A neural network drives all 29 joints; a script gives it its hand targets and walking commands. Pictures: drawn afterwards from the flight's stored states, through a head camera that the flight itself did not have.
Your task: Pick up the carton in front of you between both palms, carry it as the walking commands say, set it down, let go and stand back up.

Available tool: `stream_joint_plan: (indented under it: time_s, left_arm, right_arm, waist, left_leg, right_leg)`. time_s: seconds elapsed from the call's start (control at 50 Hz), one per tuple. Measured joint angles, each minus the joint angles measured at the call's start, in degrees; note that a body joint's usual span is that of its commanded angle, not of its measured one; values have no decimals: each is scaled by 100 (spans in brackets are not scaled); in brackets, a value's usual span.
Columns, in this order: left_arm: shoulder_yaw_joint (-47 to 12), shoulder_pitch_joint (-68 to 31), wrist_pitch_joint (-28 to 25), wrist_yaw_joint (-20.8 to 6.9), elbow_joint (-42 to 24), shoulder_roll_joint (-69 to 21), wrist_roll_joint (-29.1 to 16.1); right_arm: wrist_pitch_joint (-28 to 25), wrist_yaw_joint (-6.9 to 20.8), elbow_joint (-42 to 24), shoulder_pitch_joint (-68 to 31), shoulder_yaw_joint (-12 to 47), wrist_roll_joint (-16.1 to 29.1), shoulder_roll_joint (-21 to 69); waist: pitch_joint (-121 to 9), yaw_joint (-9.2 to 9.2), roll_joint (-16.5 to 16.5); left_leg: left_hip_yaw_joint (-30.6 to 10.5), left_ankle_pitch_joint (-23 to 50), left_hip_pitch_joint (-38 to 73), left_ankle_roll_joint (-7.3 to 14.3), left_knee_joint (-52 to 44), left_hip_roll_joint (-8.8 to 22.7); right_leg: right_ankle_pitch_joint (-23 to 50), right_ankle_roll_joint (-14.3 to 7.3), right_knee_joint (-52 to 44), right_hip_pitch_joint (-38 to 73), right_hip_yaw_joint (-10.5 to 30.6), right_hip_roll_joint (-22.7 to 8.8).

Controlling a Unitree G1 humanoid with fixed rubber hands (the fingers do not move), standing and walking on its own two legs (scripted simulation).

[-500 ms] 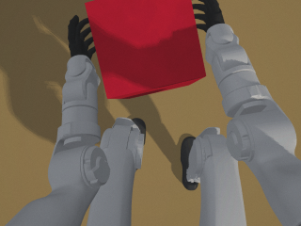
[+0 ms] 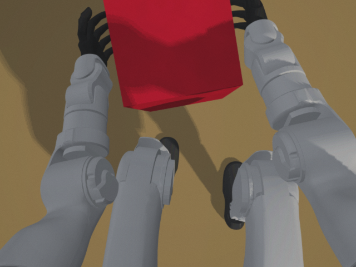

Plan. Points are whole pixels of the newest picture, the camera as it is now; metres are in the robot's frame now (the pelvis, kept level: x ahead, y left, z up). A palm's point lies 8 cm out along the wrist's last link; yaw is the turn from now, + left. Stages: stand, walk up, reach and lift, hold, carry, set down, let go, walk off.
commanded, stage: set down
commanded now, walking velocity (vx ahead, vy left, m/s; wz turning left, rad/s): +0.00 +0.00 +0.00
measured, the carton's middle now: (176, 58) +0.49 +0.09 -0.24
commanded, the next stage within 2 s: none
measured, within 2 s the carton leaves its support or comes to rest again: rests again in 0.68 s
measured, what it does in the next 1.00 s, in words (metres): stands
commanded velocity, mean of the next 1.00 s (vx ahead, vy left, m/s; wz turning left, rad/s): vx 0.00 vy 0.00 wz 0.00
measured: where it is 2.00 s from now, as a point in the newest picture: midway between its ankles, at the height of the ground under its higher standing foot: (198, 193)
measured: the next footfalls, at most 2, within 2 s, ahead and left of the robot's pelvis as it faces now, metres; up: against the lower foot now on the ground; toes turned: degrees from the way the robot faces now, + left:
none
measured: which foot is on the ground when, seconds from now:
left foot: down 0.00-1.00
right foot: down 0.00-1.00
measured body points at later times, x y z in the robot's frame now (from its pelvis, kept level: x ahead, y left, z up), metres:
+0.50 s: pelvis -0.01 +0.00 +0.00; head +0.35 -0.02 +0.27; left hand +0.48 +0.26 -0.16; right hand +0.55 -0.04 -0.18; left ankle +0.14 +0.13 -0.34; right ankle +0.08 -0.09 -0.34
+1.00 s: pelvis -0.01 +0.01 -0.01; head +0.36 +0.00 +0.25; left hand +0.45 +0.28 -0.19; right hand +0.56 -0.10 -0.20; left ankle +0.14 +0.13 -0.34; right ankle +0.08 -0.09 -0.34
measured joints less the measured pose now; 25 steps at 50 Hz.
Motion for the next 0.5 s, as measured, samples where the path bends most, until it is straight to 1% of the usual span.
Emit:
stream_joint_plan:
  time_s: [0.12,0.2,0.48,0.5]
  left_arm:
    - [101,-140,-41,-150,227,92,129]
    - [179,-223,-78,-203,340,143,202]
    - [392,-362,-219,-280,640,438,298]
    - [401,-374,-229,-296,659,450,293]
  right_arm:
    - [-8,77,229,-215,-115,-175,4]
    - [-40,172,288,-300,-204,-308,12]
    - [-180,572,201,-466,-588,-744,212]
    - [-195,567,192,-468,-618,-785,228]
  waist:
    - [69,7,4]
    - [167,-25,12]
    - [519,-171,93]
    - [543,-176,106]
  left_leg:
    - [41,53,-12,8,14,38]
    - [67,79,31,5,4,32]
    - [87,58,172,0,35,4]
    - [92,53,181,3,44,0]
  right_leg:
    - [84,10,37,-62,42,41]
    - [102,4,57,-36,66,36]
    - [54,-14,112,113,81,10]
    - [44,-12,123,125,85,6]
